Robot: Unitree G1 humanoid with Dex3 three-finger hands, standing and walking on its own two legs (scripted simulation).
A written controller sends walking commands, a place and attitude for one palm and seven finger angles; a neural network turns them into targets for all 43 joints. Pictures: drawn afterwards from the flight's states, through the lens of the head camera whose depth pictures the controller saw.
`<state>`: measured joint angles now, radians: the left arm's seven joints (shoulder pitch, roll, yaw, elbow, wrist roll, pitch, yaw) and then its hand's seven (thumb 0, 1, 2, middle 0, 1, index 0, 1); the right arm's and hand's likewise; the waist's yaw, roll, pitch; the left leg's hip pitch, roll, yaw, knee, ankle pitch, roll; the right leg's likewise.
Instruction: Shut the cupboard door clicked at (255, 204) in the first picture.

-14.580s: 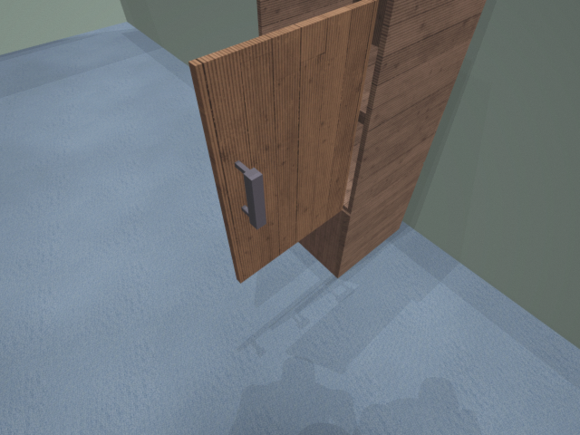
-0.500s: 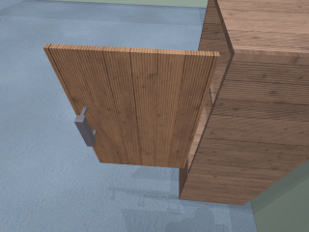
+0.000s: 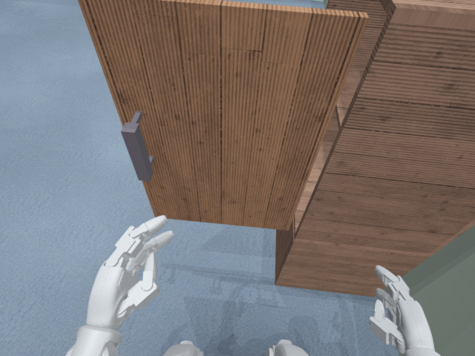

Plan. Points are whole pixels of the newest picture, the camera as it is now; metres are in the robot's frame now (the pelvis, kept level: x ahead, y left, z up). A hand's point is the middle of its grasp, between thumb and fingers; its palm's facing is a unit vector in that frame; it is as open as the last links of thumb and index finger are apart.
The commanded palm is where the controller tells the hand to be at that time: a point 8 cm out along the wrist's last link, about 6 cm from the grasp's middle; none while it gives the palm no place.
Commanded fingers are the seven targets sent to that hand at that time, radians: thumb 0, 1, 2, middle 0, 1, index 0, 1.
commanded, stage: raise the hand and make a fist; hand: left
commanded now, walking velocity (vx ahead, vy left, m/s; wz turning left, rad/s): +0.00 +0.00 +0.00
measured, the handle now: (141, 146) +0.49 +0.22 +0.05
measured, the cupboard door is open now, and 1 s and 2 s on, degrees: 91 91 91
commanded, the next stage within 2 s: bring the fist close to the handle in 1.58 s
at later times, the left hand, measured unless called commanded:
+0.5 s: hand (122, 301) +0.20 +0.18 +0.03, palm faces -0.02 -1.00 -0.04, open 4.1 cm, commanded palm +0.17 +0.23 +0.03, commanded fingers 0.00 0.90 0.90 -0.97 -1.14 -0.97 -1.14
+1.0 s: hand (109, 284) +0.22 +0.20 +0.05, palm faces -0.03 -1.00 -0.05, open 3.1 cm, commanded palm +0.20 +0.26 +0.05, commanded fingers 0.00 0.90 0.90 -1.30 -1.50 -1.30 -1.50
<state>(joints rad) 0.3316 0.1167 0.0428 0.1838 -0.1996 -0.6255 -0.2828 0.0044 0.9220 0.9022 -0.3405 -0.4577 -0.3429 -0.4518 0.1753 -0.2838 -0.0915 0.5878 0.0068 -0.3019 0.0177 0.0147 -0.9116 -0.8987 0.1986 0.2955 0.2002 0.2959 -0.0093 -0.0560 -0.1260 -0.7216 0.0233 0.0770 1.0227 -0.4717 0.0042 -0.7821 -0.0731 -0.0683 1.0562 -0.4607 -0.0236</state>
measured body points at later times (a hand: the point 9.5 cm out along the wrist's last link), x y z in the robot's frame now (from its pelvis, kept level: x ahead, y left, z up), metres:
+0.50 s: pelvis -0.02 +0.01 -0.03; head +0.05 +0.02 +0.42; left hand +0.19 +0.24 +0.03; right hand +0.14 -0.20 -0.11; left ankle +0.01 +0.12 -0.67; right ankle +0.04 -0.10 -0.67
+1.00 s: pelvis +0.01 +0.02 -0.01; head +0.07 +0.03 +0.43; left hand +0.21 +0.25 +0.05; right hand +0.22 -0.20 -0.07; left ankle +0.01 +0.12 -0.67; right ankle +0.04 -0.10 -0.67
